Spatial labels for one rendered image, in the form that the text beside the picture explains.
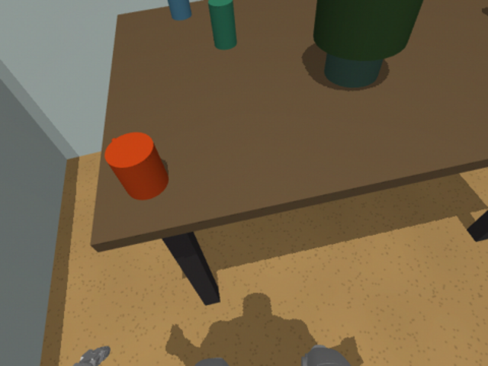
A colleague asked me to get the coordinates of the potted plant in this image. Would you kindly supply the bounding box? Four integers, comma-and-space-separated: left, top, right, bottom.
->
313, 0, 423, 88

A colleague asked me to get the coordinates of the table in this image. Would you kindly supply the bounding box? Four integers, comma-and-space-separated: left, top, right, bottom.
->
90, 0, 488, 306

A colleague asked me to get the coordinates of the left robot hand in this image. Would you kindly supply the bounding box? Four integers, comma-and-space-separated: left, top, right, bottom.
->
73, 346, 111, 366

